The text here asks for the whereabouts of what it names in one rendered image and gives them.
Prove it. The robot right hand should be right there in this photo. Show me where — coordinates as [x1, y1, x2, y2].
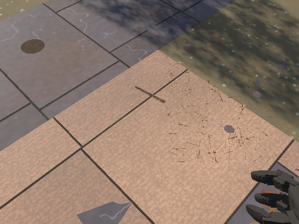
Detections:
[246, 169, 299, 224]

